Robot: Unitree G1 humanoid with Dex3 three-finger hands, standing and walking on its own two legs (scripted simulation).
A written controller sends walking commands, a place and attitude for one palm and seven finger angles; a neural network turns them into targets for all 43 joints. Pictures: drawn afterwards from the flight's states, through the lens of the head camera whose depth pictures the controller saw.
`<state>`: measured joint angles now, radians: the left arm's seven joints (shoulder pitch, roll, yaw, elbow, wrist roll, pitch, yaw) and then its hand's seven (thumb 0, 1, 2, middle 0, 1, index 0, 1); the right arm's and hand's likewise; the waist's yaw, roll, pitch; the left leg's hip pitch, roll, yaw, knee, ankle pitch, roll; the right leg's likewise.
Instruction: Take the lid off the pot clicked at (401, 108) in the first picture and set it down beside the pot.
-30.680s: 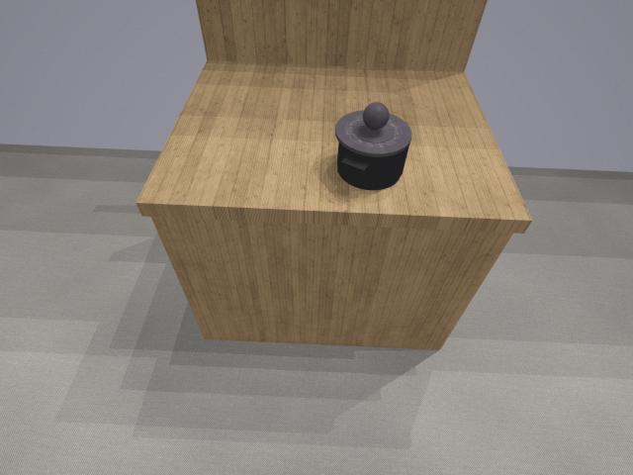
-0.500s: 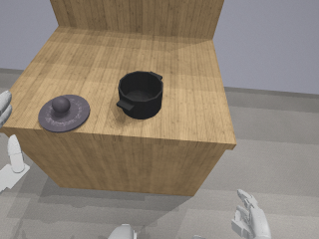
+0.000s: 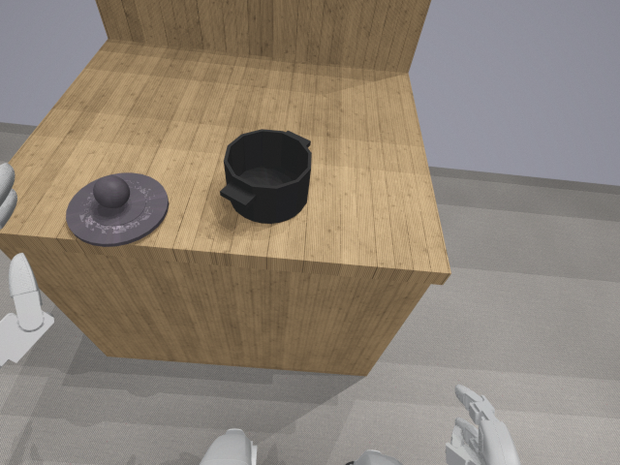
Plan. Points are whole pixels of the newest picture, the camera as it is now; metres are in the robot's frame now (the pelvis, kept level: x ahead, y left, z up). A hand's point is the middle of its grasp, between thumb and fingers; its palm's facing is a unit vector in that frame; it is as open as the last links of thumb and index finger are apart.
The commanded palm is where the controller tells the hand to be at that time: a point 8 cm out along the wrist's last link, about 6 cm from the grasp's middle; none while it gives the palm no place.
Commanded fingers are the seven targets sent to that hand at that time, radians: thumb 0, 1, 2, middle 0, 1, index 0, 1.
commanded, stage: step back with the hand held close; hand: left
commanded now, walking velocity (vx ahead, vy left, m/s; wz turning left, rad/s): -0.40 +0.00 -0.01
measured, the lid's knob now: (111, 191) +0.50 +0.35 -0.01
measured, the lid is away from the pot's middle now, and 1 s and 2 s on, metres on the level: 0.26 0.26 0.26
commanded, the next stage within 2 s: stop stepping back and stand still in 1.20 s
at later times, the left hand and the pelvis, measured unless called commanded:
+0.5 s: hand (27, 339) +0.18 +0.24 +0.19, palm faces +0.38 -0.82 -0.43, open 7.4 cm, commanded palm +0.11 +0.28 +0.20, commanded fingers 0.00 0.90 0.90 -0.20 -0.30 -0.20 -0.30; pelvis -0.01 +0.00 -0.01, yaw +1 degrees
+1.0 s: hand out of the picture +0.16 +0.25 +0.18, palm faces +0.32 -0.85 -0.41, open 7.4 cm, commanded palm +0.09 +0.30 +0.20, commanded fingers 0.00 0.90 0.90 -0.20 -0.30 -0.20 -0.30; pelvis -0.04 +0.02 +0.00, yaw +0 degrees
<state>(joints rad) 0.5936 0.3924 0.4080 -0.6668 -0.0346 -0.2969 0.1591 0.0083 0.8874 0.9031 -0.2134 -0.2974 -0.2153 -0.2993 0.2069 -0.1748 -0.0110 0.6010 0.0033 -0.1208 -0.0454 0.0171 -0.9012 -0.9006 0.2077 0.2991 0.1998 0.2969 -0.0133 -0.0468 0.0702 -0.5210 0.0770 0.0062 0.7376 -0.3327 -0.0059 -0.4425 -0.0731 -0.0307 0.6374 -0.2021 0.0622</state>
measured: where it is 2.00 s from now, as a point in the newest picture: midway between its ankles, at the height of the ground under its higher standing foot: outside the picture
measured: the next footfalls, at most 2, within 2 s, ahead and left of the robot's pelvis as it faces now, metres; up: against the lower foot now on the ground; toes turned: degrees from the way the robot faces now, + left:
left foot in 0.96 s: +0.03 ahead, +0.13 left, +0.00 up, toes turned +2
right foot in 1.26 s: -0.05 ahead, -0.14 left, +0.00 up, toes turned -9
